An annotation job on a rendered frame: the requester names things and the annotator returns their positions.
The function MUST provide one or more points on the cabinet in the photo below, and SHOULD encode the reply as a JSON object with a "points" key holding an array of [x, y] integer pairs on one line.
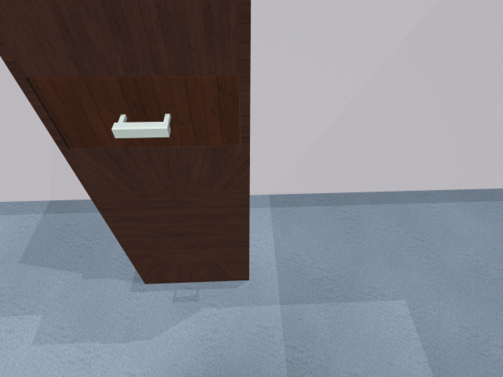
{"points": [[180, 213]]}

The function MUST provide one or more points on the drawer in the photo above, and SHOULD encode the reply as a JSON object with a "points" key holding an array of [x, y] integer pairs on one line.
{"points": [[204, 108]]}

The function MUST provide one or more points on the handle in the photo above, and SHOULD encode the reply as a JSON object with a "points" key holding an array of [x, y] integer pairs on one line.
{"points": [[121, 129]]}

